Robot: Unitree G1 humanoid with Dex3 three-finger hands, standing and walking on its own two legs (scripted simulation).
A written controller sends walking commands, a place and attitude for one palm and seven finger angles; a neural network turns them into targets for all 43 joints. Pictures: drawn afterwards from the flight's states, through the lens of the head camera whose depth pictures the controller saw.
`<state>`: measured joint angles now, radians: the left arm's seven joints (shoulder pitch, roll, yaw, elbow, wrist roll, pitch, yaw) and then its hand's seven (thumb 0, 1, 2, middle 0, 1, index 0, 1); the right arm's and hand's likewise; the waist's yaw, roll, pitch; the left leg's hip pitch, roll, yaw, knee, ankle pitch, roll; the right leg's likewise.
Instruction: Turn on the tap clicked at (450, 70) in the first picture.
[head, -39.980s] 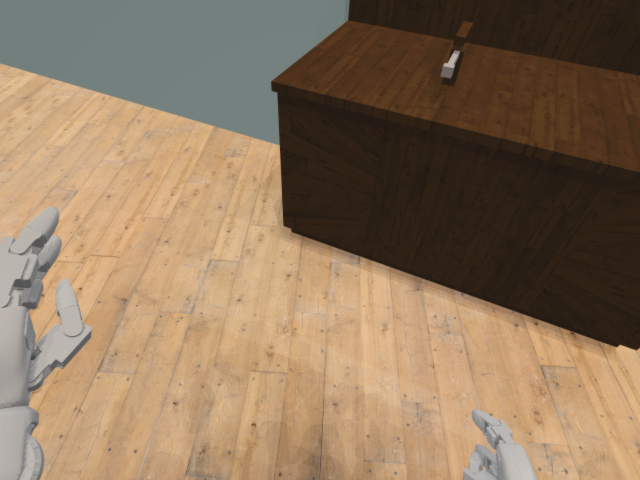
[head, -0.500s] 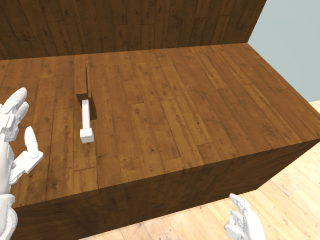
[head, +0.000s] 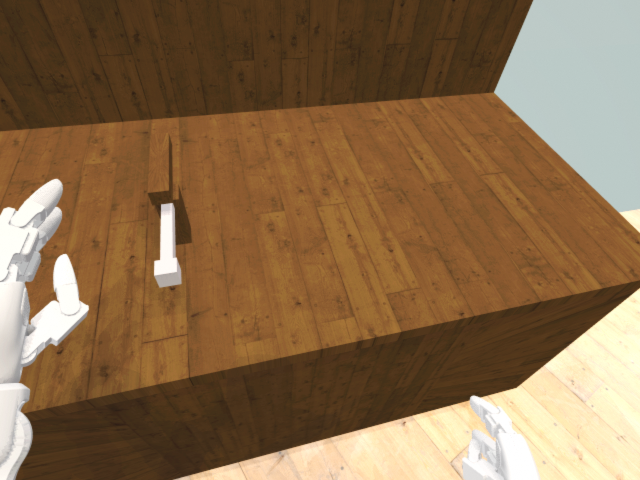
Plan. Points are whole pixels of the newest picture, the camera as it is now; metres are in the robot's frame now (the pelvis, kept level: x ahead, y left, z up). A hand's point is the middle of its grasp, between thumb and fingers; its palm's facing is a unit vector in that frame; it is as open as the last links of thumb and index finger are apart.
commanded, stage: come to a stop and stand still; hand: left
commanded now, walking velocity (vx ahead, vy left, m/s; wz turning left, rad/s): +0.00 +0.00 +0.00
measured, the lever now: (168, 272) +0.35 +0.24 +0.04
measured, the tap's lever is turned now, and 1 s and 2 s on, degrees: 0 0 0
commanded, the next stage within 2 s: look again from close up in 0.82 s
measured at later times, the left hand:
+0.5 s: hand (65, 293) +0.23 +0.27 +0.17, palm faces +0.37 -0.85 -0.37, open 7.4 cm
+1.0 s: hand (55, 312) +0.22 +0.27 +0.16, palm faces +0.37 -0.85 -0.36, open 7.4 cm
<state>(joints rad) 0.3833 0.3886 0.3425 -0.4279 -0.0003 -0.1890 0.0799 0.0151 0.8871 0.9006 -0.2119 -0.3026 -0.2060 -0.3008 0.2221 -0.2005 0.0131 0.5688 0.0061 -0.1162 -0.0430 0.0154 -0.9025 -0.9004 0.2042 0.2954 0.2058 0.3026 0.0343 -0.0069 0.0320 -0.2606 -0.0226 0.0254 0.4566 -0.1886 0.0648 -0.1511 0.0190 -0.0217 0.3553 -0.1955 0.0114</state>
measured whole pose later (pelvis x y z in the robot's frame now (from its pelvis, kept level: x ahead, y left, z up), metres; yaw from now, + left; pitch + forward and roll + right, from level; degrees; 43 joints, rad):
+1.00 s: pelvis +0.00 +0.02 +0.00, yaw +0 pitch +0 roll -2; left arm 0.40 0.37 0.36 -0.46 -0.03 -0.24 0.08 0.01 0.89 0.90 -0.21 -0.30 -0.20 -0.30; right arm 0.20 -0.18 0.03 0.57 0.01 -0.12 -0.03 0.02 -0.90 -0.90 0.21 0.30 0.21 0.30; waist 0.04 -0.03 0.06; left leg -0.26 -0.05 0.04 0.45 -0.18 0.09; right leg -0.16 -0.01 -0.01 0.36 -0.19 0.04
